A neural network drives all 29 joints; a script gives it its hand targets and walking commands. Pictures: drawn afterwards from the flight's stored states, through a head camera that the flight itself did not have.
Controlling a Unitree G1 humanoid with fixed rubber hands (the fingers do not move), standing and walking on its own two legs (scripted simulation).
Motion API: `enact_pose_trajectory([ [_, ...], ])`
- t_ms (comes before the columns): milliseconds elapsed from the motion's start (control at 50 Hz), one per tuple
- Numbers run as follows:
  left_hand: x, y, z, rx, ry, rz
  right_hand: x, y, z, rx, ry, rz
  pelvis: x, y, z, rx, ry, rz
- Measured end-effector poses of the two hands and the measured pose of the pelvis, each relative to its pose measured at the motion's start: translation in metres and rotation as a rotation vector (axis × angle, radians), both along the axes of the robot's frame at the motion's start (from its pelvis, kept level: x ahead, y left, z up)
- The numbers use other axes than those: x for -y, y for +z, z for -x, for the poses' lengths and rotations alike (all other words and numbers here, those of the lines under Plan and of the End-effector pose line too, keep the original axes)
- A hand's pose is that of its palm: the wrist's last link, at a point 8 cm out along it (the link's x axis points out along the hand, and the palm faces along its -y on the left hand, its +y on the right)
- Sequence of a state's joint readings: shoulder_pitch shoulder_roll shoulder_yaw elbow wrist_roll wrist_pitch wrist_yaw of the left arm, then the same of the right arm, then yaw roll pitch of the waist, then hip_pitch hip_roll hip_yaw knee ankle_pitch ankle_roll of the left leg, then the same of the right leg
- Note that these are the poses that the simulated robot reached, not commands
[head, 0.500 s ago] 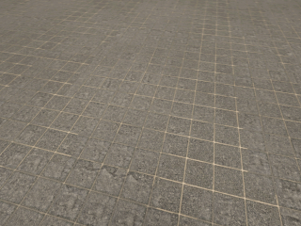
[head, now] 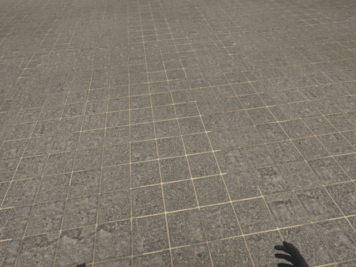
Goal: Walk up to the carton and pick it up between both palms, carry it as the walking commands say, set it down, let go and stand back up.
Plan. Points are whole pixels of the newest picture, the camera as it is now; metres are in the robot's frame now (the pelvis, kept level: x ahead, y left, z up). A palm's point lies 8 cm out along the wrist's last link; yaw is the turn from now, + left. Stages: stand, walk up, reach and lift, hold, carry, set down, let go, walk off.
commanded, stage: walk up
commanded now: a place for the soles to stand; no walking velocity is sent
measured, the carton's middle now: out of the picture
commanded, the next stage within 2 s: none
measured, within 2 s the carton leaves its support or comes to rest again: neither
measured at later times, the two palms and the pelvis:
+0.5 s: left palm (180, 216) +0.28 +0.03 -0.08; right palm out of the picture -0.11 -0.40 -0.12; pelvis +0.00 -0.11 -0.01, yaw -32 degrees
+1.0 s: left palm (295, 199) +0.33 -0.27 -0.06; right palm out of the picture -0.24 -0.39 -0.08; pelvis +0.02 -0.22 +0.01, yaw -67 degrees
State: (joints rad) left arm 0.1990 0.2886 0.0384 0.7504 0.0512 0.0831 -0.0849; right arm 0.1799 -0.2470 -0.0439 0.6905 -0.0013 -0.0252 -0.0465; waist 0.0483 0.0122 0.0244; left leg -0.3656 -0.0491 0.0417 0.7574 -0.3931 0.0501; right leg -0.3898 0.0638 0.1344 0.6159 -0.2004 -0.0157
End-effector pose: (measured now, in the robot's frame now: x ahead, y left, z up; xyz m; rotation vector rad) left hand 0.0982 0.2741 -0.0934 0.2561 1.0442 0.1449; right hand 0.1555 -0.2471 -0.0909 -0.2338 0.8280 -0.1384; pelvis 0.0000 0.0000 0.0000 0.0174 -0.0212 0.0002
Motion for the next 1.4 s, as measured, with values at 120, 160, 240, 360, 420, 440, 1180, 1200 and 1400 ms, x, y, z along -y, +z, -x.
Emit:
enact_pose_trajectory([
  [120, 0.032, 0.003, -0.069, 0.08, -0.187, 0.042, 0.048, 0.006, 0.099, -0.106, -0.222, 0.096, 0.009, 0.003, 0.0, 0.008, -0.141, -0.003],
  [160, 0.048, 0.01, -0.089, 0.096, -0.251, 0.061, 0.064, 0.013, 0.128, -0.138, -0.294, 0.125, 0.014, 0.008, 0.0, 0.008, -0.186, 0.003],
  [240, 0.084, 0.016, -0.119, 0.091, -0.36, 0.084, 0.084, 0.021, 0.172, -0.176, -0.412, 0.145, 0.028, 0.015, 0.0, 0.005, -0.277, 0.017],
  [360, 0.166, 0.022, -0.162, 0.097, -0.543, 0.1, 0.104, 0.008, 0.237, -0.273, -0.566, 0.096, 0.062, 0.014, -0.001, 0.001, -0.414, 0.014],
  [420, 0.215, 0.022, -0.183, 0.133, -0.629, 0.075, 0.121, -0.008, 0.265, -0.322, -0.637, 0.051, 0.089, 0.006, -0.001, -0.005, -0.473, 0.001],
  [440, 0.228, 0.02, -0.189, 0.154, -0.655, 0.057, 0.129, -0.016, 0.272, -0.334, -0.649, 0.037, 0.099, -0.001, -0.001, -0.009, -0.489, -0.009],
  [1180, 0.679, 0.008, -0.189, 0.164, -1.426, 0.106, 0.192, -0.033, 0.45, -0.317, -1.344, -0.073, 0.317, -0.019, 0.011, -0.024, -1.34, -0.003],
  [1200, 0.676, 0.005, -0.186, 0.127, -1.43, 0.069, 0.207, -0.03, 0.444, -0.277, -1.351, -0.056, 0.324, -0.016, 0.01, -0.029, -1.361, -0.002],
  [1400, 0.718, -0.027, -0.182, -0.109, -1.529, -0.053, 0.294, -0.004, 0.387, -0.005, -1.483, 0.028, 0.409, -0.011, -0.01, -0.022, -1.565, 0.014],
])
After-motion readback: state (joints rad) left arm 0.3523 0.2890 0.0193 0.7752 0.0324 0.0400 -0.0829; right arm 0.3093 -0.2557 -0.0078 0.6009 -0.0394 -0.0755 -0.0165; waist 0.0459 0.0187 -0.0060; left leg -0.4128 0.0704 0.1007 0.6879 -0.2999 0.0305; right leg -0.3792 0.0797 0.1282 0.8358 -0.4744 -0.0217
